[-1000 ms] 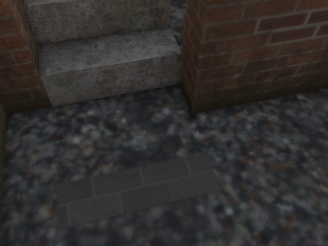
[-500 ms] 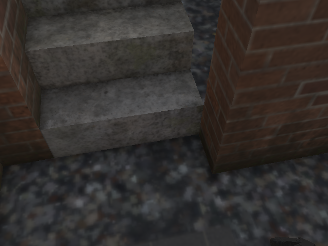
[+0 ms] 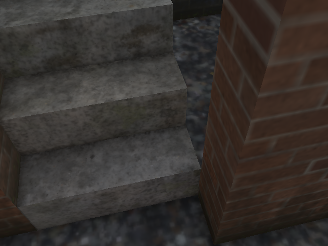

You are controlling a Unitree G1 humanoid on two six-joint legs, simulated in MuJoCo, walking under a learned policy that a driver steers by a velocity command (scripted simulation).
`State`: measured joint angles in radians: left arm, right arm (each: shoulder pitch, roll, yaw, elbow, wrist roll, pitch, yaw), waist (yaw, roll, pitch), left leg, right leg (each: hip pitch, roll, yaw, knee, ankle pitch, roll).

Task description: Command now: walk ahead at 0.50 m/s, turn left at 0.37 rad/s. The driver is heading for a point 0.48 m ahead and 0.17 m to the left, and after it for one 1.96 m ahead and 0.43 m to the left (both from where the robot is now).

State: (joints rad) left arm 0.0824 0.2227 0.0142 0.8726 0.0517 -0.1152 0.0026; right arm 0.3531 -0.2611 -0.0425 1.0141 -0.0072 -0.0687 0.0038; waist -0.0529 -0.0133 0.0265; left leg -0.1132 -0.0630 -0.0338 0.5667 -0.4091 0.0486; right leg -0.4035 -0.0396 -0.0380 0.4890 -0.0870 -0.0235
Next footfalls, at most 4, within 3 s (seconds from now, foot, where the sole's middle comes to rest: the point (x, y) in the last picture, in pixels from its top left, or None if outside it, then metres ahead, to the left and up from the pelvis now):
0.48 left None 0.27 0.17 -0.77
1.08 right None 0.37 0.03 -0.77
1.46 left None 0.23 0.25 -0.77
1.96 right None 0.24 -0.03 -0.77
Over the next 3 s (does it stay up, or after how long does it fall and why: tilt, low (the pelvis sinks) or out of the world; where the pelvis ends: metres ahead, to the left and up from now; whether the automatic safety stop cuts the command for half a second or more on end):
stays up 0.36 0.14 0.01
